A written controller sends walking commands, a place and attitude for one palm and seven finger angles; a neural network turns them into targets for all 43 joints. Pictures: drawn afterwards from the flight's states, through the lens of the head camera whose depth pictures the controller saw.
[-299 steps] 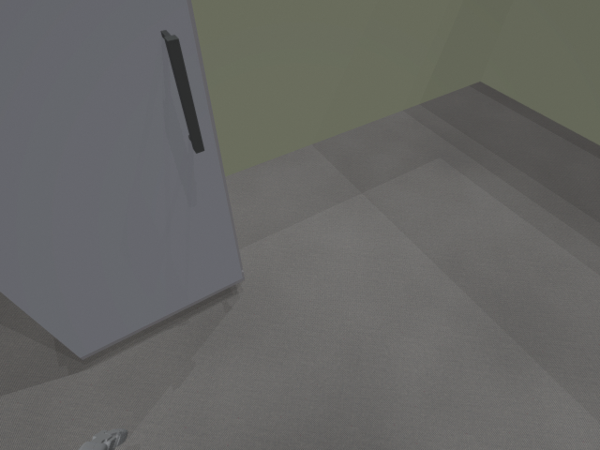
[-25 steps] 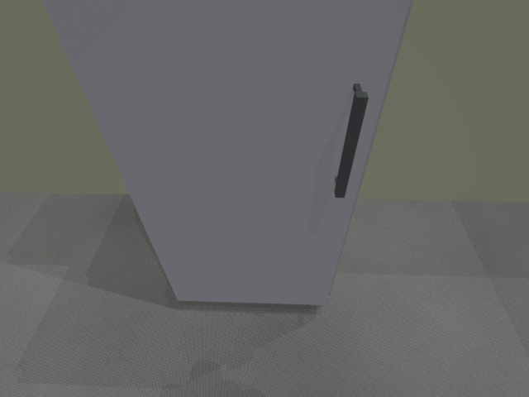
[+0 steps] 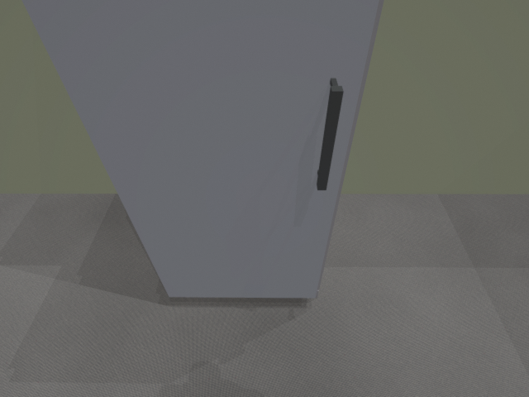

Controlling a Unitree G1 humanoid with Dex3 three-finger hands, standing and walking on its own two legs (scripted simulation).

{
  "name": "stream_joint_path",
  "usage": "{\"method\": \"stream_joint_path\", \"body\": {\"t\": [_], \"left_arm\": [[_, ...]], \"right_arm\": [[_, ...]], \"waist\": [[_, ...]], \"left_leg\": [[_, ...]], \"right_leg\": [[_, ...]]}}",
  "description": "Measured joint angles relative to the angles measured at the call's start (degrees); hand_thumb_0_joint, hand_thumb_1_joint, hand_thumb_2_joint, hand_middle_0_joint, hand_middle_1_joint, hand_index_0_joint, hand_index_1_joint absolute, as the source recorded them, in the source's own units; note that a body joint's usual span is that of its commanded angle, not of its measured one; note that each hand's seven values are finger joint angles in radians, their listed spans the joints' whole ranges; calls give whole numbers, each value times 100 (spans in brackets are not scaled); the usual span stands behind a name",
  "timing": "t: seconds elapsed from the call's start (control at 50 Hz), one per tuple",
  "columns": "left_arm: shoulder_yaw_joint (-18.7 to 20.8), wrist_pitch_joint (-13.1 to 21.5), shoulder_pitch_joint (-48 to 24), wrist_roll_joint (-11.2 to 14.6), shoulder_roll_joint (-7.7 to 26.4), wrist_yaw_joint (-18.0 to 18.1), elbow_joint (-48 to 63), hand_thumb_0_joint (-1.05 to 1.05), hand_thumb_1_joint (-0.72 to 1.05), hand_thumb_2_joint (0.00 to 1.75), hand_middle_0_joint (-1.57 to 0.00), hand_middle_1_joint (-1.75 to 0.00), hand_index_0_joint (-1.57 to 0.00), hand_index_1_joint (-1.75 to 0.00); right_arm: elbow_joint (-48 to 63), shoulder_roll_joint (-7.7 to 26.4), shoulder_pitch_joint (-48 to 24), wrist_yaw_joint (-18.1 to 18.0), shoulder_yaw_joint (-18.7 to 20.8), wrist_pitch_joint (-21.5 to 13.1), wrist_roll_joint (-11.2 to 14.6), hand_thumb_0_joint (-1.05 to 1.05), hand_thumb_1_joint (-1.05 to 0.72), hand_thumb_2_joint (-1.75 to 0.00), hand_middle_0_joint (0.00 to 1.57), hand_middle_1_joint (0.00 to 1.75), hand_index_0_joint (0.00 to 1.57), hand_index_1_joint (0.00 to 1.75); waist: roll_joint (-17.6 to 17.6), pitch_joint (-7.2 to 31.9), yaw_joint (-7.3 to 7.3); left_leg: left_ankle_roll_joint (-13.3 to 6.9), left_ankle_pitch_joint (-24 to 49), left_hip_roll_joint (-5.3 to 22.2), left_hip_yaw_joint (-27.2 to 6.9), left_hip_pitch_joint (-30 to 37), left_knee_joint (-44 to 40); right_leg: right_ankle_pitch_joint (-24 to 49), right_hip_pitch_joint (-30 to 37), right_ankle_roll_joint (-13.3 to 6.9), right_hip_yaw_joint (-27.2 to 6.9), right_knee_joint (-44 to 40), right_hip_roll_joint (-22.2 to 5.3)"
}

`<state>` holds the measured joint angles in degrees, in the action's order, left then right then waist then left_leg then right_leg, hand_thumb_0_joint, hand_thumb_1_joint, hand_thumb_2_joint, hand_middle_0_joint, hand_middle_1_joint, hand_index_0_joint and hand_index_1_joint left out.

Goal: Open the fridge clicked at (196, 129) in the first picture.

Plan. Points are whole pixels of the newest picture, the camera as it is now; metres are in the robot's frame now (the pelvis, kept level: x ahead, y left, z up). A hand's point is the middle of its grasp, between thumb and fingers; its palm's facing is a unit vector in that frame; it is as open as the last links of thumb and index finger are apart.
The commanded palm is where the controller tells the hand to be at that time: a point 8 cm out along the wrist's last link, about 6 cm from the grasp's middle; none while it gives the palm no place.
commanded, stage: look again from close up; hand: right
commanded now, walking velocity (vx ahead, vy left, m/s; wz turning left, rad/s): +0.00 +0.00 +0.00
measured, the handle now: (327, 139) +0.59 -0.10 +0.08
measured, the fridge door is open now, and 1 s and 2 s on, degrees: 0 0 0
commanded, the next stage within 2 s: none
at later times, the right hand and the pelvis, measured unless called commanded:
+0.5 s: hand out of the picture +0.00 -0.17 -0.18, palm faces +0.01 +0.98 -0.19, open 7.4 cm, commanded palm none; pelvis +0.00 +0.01 +0.00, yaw +0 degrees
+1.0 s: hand out of the picture +0.01 -0.16 -0.18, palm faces +0.03 +0.98 -0.18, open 7.4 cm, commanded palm none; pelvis +0.01 +0.01 +0.00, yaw +0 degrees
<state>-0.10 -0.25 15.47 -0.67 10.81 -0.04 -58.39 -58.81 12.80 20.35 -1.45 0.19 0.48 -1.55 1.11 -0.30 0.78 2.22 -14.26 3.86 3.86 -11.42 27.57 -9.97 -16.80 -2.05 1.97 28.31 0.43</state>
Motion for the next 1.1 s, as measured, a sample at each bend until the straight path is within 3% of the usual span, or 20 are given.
{"method": "stream_joint_path", "body": {"t": [0.54,1.1], "left_arm": [[-17,8,-66,21,-129,15,-358,1,91,90,-20,-30,-20,-30],[-14,33,-147,30,-122,49,-448,1,92,90,-20,-30,-20,-30]], "right_arm": [[-181,-194,-204,-5,-49,-77,29,0,-90,-89,20,30,20,29],[-292,-227,-220,-11,-20,-72,27,0,-90,-89,20,30,20,29]], "waist": [[24,-91,-34],[36,-111,0]], "left_leg": [[-79,1,-100,37,57,-66],[-66,-8,-88,51,253,-216]], "right_leg": [[34,73,122,-48,-102,-93],[3,244,120,-58,-208,-74]]}}
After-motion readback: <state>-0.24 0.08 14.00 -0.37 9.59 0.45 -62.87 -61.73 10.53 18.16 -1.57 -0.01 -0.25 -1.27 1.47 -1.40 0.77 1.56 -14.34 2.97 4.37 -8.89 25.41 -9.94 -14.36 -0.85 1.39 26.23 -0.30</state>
